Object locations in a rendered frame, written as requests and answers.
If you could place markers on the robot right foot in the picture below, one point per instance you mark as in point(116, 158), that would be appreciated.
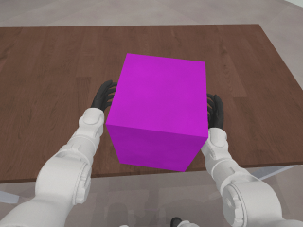
point(175, 222)

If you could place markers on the robot left hand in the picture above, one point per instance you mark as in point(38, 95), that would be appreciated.
point(102, 96)

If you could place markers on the robot right forearm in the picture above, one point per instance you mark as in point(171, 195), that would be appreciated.
point(220, 165)

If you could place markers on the carton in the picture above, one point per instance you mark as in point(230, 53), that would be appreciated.
point(158, 117)

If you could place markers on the robot right hand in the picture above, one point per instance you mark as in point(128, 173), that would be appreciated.
point(216, 117)

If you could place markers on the robot left forearm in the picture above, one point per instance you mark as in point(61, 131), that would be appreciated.
point(83, 144)

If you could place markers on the robot right upper arm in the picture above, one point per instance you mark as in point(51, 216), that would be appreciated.
point(253, 204)

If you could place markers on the robot left upper arm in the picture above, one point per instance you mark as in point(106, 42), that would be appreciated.
point(63, 184)

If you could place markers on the table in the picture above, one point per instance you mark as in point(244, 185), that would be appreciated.
point(50, 75)

